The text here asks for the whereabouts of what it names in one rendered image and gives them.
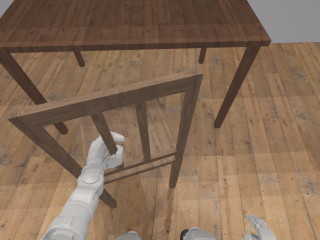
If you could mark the table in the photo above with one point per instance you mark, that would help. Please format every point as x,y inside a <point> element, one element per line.
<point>35,26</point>

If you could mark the right robot thigh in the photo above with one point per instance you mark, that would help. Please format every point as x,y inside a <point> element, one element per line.
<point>198,234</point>

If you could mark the left robot hand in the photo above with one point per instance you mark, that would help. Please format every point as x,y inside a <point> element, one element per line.
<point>98,152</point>

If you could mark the left robot forearm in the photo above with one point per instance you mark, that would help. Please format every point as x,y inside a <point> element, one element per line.
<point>76,215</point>

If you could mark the chair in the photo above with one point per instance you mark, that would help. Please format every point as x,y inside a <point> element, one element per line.
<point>133,111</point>

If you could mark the right robot hand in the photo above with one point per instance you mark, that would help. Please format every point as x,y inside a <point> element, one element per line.
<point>264,232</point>

